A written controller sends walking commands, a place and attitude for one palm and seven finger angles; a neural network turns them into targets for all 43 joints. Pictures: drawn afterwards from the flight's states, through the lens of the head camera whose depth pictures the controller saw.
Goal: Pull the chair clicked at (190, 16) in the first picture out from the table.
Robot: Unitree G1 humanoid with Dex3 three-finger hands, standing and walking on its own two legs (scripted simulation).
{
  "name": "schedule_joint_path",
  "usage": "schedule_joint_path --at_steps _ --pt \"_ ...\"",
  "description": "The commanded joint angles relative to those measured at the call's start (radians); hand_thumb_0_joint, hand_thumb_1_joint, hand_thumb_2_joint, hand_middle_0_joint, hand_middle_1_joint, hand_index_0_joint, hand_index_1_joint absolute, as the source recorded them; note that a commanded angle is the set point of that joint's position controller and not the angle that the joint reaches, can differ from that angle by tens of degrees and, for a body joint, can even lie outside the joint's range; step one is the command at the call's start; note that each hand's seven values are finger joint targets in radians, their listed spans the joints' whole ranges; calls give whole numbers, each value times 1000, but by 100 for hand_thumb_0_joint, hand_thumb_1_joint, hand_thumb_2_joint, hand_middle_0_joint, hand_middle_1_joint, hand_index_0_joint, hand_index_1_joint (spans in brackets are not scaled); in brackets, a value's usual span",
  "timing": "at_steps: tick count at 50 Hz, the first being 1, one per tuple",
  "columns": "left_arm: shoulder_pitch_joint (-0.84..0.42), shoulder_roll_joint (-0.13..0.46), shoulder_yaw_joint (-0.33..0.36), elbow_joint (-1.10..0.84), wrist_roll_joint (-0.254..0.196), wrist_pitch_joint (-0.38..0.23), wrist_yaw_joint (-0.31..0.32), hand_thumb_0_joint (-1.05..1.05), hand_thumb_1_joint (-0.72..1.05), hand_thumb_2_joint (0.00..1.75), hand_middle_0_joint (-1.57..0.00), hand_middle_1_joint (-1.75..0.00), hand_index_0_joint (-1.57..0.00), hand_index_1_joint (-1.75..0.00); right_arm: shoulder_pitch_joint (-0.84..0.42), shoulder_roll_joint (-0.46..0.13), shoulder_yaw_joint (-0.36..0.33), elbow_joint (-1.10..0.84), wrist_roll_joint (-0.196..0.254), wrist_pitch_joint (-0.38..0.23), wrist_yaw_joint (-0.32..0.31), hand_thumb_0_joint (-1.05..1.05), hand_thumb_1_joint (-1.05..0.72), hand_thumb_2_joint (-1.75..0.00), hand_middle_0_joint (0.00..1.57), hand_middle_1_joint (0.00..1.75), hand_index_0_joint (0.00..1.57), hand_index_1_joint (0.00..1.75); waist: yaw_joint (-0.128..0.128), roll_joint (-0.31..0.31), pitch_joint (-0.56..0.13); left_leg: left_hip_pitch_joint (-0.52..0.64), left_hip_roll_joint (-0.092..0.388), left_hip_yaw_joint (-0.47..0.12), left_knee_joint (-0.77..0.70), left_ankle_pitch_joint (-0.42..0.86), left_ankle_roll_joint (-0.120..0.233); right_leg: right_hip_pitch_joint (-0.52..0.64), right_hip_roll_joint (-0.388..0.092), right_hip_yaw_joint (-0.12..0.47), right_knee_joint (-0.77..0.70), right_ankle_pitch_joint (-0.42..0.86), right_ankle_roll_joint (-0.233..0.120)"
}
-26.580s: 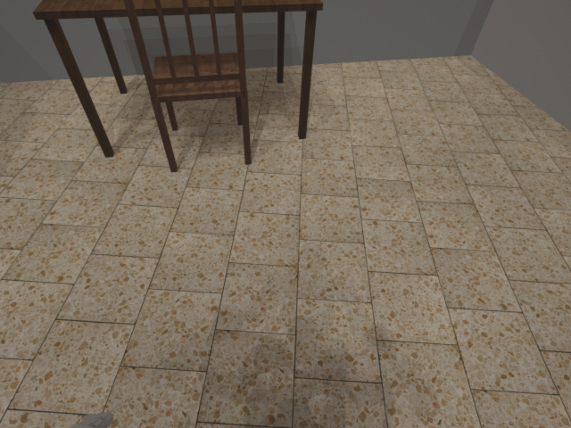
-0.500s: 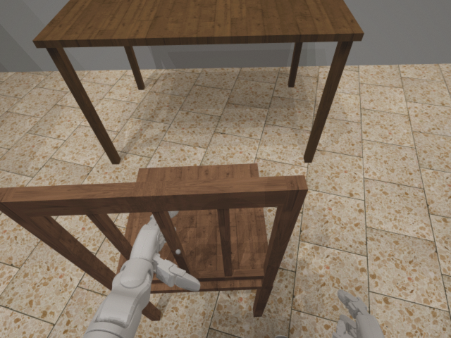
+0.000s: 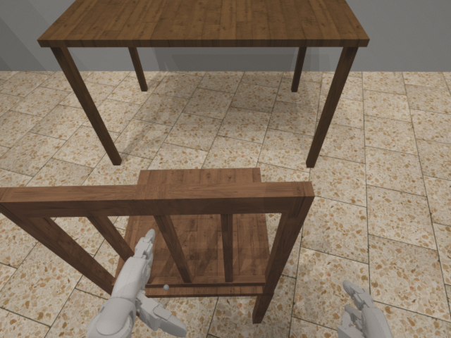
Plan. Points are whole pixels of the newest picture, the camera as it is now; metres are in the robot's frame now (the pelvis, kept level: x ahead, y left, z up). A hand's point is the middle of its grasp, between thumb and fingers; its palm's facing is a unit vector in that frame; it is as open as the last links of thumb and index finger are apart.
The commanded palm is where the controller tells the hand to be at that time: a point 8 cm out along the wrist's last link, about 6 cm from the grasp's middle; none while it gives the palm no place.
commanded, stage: draw the fingers out of the gap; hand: left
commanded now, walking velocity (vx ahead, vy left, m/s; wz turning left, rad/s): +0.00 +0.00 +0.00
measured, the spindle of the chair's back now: (177, 253) +0.29 +0.10 -0.04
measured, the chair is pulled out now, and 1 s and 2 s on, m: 0.61 0.61 0.61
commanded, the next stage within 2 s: draw the hand back to the body in 0.46 s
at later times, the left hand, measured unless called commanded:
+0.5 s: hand out of the picture +0.14 +0.12 -0.02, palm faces -0.09 -0.98 -0.15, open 17.5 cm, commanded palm +0.12 +0.17 +0.00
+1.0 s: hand (122, 325) +0.15 +0.15 +0.05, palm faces -0.02 -0.99 -0.10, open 17.5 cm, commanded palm +0.11 +0.22 +0.08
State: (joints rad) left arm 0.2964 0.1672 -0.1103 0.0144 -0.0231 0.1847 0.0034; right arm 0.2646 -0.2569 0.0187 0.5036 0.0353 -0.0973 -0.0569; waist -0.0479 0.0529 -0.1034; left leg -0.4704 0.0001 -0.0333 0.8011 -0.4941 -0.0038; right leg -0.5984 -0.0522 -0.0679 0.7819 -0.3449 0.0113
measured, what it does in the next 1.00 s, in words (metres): stands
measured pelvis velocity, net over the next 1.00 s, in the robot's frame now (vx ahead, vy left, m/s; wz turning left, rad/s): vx -0.02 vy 0.00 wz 0.01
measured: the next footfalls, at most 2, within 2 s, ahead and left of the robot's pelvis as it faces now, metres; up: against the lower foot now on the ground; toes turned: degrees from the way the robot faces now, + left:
none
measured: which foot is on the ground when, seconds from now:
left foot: down 0.00-1.00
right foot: down 0.00-1.00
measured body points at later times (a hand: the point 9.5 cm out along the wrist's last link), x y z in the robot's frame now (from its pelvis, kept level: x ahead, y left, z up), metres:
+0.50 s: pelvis -0.02 +0.01 -0.01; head +0.01 +0.00 +0.43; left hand +0.14 +0.17 -0.01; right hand +0.17 -0.22 -0.08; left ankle -0.06 +0.12 -0.71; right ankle +0.02 -0.13 -0.71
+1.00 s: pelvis -0.02 +0.00 -0.03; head +0.02 -0.01 +0.41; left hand +0.15 +0.20 +0.06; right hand +0.17 -0.22 -0.11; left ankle -0.06 +0.12 -0.70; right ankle +0.02 -0.13 -0.70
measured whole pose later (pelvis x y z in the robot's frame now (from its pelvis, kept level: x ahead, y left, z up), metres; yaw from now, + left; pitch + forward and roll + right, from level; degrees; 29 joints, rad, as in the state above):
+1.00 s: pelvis -0.02 +0.00 -0.03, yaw +0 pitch +11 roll -2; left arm 0.69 0.23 0.00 -0.43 -0.18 -0.18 -0.09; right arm 0.23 -0.20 0.00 0.48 0.07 -0.13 -0.07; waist 0.00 0.07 -0.13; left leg -0.66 0.00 -0.05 1.06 -0.59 0.00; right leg -0.77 -0.06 -0.08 1.00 -0.42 0.01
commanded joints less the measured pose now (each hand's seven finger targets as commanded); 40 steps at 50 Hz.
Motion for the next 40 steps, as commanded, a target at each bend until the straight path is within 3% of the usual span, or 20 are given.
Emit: schedule_joint_path --at_steps 1,3,5,8,11,14,16,18,21,22,24,29,30,32,33,35,36,39,40 --pt "-48 85 28 -304 17 -59 29 0 -55 20 0 0 0 0 -66 -110 -44 -176 -3 -61 -17 0 -90 -90 20 30 20 30 -1 -43 -157 -49 -8 16 -90 366 17 220 2 -10 -52 280 -24" --pt "-5 87 33 -339 16 -71 36 0 -55 20 0 0 0 0 -57 -104 -43 -177 -4 -69 -23 0 -90 -90 20 30 20 30 0 -66 -184 -42 -9 11 -80 370 19 223 4 -11 -44 274 -22" --pt "33 61 0 -380 13 -80 31 0 -55 20 0 0 0 0 -58 -99 -41 -183 -4 -79 -26 0 -90 -90 20 30 20 30 -3 -41 -198 -33 -11 7 -68 380 17 212 3 -14 -33 276 -22" --pt "91 66 1 -352 7 -71 19 0 -55 20 0 0 0 0 -66 -104 -40 -176 -2 -82 -32 0 -90 -90 20 30 20 30 -9 -79 -151 -66 -11 0 -58 337 19 184 4 -18 -35 234 -19" --pt "116 74 -7 -347 17 -55 2 0 -55 20 0 0 0 0 -82 -107 -39 -183 -2 -82 -35 0 -90 -90 20 30 20 30 -8 -67 -115 -89 -12 -8 -57 294 21 151 4 -21 -37 170 -21" --pt "176 66 -17 -388 19 -44 -2 0 -55 20 0 0 0 0 -87 -97 -37 -204 0 -81 -32 0 -90 -90 20 30 20 30 5 -50 -130 -91 -14 -9 -57 272 19 148 2 -22 -31 138 -21" --pt "219 92 12 -426 20 -42 9 0 -55 20 0 0 0 0 -93 -93 -40 -212 0 -79 -34 0 -90 -90 20 30 20 30 19 -43 -144 -97 -14 -10 -56 285 17 163 2 -20 -25 143 -27" --pt "266 66 -13 -458 24 -44 18 0 -55 20 0 0 0 0 -96 -81 -39 -224 1 -78 -33 0 -90 -90 20 30 20 30 17 -59 -134 -107 -14 -11 -54 279 16 151 4 -26 -17 132 -26" --pt "301 80 -3 -481 33 -46 30 0 -55 20 0 0 0 0 -100 -80 -43 -228 0 -74 -36 0 -90 -90 20 30 20 30 17 -60 -114 -130 -15 -11 -46 260 18 138 6 -20 -19 108 -28" --pt "300 61 -31 -490 38 -48 29 0 -55 20 0 0 0 0 -98 -80 -39 -233 0 -74 -36 0 -90 -90 20 30 20 30 7 -64 -95 -135 -15 -11 -43 241 19 115 8 -21 -17 85 -24" --pt "313 57 -44 -502 43 -50 26 0 -55 20 0 0 0 0 -98 -82 -39 -241 1 -76 -37 0 -90 -90 20 30 20 30 5 -47 -80 -144 -16 -14 -37 208 19 86 9 -23 -13 41 -25" --pt "399 52 -57 -548 41 -56 17 0 -55 20 0 0 0 0 -96 -77 -43 -259 3 -82 -41 0 -90 -90 20 30 20 30 13 -55 -105 -158 -19 -15 -23 198 21 85 10 -22 -2 25 -25" --pt "282 -30 -16 -701 -100 -201 25 0 -55 20 0 0 0 0 -91 -60 -37 -248 3 -109 -45 0 -90 -90 20 30 20 30 11 -102 -82 -186 -31 -16 18 201 10 22 25 -49 16 30 -22" --pt "325 44 33 -660 -90 -298 33 0 -55 20 0 0 0 0 -80 -67 -42 -211 -1 -138 -40 0 -90 -90 20 30 20 30 29 -51 -126 -180 -29 -14 27 204 5 30 29 -35 40 21 -31" --pt "354 46 55 -666 -108 -329 32 0 -55 20 0 0 0 0 -72 -63 -46 -203 3 -144 -36 0 -90 -90 20 30 20 30 37 -13 -139 -177 -30 -13 28 219 0 33 27 -37 50 27 -33" --pt "374 49 75 -674 -115 -408 26 0 -55 20 0 0 0 0 -68 -54 -55 -189 6 -153 -26 0 -90 -90 20 30 20 30 46 3 -163 -188 -28 -10 48 243 -9 28 28 -34 79 53 -35" --pt "390 67 104 -649 -113 -445 25 0 -55 20 0 0 0 0 -73 -51 -64 -172 6 -149 -20 0 -90 -90 20 30 20 30 52 -19 -158 -213 -24 -12 60 254 -10 28 30 -33 91 70 -38" --pt "408 13 51 -591 -107 -580 -19 0 -55 20 0 0 0 0 -104 -45 -75 -155 8 -143 11 0 -90 -90 20 30 20 30 43 -41 -114 -282 -16 -5 107 215 -14 -48 29 -25 137 47 -35" --pt "426 24 56 -565 -105 -592 -38 0 -55 20 0 0 0 0 -114 -51 -77 -161 10 -138 18 0 -90 -90 20 30 20 30 45 -39 -114 -295 -14 -4 104 181 -12 -42 25 -19 135 15 -34"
